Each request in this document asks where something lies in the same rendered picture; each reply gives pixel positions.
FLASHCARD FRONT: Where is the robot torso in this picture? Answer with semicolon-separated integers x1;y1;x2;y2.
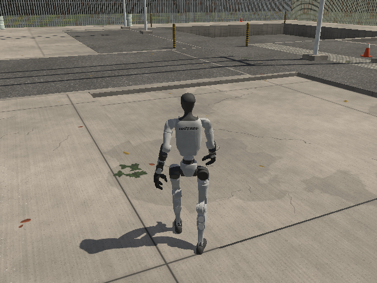
175;116;202;177

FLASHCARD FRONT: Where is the left robot upper arm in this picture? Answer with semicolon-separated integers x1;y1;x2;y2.
162;119;176;153

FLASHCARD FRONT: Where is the robot left hand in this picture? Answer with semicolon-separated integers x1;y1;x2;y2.
154;172;167;190

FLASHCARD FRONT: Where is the robot right foot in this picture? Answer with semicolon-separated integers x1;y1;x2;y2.
196;238;207;255

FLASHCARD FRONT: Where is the left robot forearm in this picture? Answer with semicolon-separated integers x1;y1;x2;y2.
155;144;168;174

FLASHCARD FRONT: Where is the right robot upper arm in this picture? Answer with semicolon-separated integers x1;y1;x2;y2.
200;118;215;149

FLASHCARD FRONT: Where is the robot right hand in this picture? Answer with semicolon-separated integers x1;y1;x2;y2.
202;155;216;165

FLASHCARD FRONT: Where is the right robot forearm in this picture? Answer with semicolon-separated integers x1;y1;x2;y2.
209;141;216;158

